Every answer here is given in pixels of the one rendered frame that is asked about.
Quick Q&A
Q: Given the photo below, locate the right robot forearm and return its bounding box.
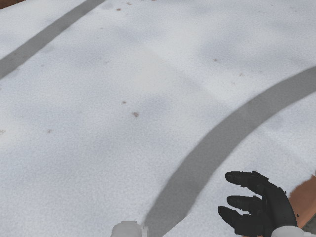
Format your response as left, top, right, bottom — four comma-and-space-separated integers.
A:
271, 225, 304, 237

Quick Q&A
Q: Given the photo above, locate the right robot hand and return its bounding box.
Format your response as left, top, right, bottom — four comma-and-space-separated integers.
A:
217, 171, 299, 237

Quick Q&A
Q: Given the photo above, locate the robot left thigh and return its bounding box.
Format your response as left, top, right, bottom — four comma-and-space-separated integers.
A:
111, 220, 149, 237

